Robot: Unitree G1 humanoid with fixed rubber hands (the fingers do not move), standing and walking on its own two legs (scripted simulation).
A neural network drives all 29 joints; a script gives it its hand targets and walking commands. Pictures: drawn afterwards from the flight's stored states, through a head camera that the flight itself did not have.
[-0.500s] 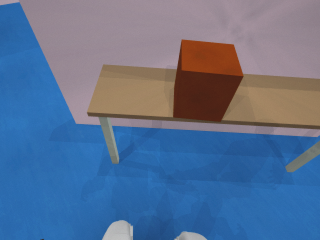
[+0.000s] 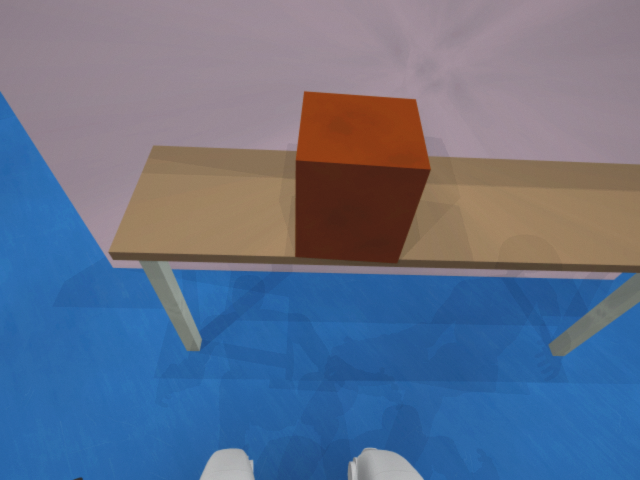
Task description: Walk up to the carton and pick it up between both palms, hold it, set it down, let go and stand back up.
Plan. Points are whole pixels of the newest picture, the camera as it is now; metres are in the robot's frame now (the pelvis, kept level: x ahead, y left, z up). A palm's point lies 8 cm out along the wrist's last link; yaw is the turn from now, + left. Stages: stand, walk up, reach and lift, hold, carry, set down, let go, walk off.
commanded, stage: walk up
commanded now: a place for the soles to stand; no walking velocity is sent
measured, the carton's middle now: (352, 181) +0.63 -0.06 -0.04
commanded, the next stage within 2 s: none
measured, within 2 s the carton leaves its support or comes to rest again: neither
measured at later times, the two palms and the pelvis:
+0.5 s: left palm out of the picture +0.10 +0.28 -0.11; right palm out of the picture +0.09 -0.37 -0.07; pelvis +0.04 -0.04 +0.01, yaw +2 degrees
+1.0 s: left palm out of the picture +0.11 +0.28 -0.10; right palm out of the picture +0.10 -0.36 -0.08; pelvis +0.04 -0.04 +0.01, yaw +1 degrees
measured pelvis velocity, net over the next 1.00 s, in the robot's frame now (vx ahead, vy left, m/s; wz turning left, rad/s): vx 0.04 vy -0.04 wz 0.01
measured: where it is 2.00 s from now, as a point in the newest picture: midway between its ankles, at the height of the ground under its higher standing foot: (320, 459)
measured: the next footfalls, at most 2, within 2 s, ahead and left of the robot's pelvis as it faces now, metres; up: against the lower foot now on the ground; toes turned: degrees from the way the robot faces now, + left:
left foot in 0.22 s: +0.13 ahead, +0.12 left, +0.00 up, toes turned +7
right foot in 1.64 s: +0.28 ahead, -0.15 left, +0.00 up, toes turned -3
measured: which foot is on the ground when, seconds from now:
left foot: up 0.00-0.20, down 0.22-1.00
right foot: down 0.00-1.00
